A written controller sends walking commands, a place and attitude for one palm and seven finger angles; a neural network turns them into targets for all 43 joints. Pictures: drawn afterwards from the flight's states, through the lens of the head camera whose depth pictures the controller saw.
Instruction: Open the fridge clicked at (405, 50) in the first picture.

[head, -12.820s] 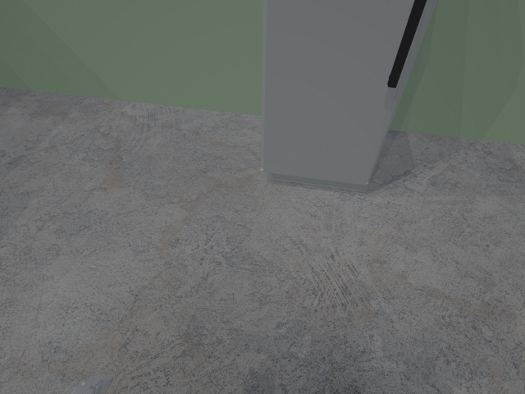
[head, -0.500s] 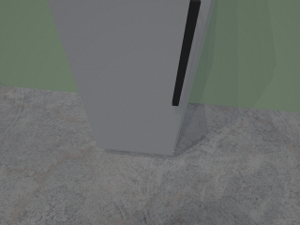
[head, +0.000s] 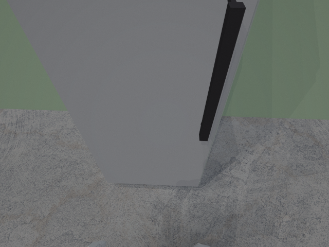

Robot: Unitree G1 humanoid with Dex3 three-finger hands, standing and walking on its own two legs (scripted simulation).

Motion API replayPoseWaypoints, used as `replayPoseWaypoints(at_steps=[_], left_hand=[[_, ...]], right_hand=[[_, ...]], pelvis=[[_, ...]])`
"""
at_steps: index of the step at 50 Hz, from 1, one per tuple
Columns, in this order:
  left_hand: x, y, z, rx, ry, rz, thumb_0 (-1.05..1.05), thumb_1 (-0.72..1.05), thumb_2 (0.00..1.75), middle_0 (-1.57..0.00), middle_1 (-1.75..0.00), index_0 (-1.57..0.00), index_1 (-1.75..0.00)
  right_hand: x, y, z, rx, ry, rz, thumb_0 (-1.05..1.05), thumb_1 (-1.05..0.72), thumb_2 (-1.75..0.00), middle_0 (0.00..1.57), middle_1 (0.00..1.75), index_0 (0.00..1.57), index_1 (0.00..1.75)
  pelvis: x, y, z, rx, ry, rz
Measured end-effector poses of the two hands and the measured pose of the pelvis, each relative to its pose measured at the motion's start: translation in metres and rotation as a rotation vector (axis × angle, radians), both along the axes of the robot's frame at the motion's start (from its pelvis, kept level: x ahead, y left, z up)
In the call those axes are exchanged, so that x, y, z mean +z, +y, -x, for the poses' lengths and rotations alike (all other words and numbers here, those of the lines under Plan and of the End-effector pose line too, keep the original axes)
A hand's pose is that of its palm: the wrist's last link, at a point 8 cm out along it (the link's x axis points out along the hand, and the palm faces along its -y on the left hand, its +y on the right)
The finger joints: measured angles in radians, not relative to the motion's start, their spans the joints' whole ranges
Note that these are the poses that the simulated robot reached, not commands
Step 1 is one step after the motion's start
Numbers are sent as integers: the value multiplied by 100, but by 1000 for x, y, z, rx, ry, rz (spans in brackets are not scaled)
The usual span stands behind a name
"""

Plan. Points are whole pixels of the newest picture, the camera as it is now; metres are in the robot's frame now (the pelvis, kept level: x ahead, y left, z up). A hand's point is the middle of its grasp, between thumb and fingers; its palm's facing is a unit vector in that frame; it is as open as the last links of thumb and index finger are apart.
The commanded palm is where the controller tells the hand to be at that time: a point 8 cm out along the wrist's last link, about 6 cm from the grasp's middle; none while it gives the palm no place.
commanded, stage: shuffle to correct the standing spot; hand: right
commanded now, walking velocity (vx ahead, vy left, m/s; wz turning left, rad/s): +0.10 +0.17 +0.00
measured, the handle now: (213, 85) +0.50 -0.11 +0.12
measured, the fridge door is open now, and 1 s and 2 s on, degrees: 0 0 0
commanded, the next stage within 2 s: come to a stop and stand still in 0.14 s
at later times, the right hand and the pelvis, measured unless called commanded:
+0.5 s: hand (202, 246) +0.16 -0.09 -0.14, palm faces +0.06 +0.97 -0.25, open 7.3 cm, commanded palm none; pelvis +0.10 +0.10 +0.01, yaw -2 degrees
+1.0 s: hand out of the picture +0.03 -0.19 -0.17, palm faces +0.14 +0.97 -0.20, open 7.4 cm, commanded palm none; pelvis +0.02 +0.01 +0.02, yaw -3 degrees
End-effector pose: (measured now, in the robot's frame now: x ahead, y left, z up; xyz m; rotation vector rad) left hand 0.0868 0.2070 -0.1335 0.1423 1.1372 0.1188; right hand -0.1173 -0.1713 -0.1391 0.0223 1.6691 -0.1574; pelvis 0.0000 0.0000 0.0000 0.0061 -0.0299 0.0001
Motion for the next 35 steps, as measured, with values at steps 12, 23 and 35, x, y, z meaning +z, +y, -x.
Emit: replayPoseWaypoints(at_steps=[12,23,35], left_hand=[[23,64,-11,29,133,-72,-1,94,90,-20,-30,-20,-30],[-12,127,-12,85,283,-12,0,91,90,-20,-30,-20,-30],[7,126,-65,-37,179,-51,0,91,90,-20,-30,-20,-29]], right_hand=[[16,-22,-186,63,-331,112,1,-93,-90,20,30,19,30],[24,32,-260,141,-380,190,0,-91,-90,20,30,19,30],[28,18,-234,64,-406,217,0,-91,-90,20,30,20,30]], pelvis=[[23,37,-57,-13,32,-7],[10,95,-98,-33,38,18],[17,85,-72,-69,27,24]])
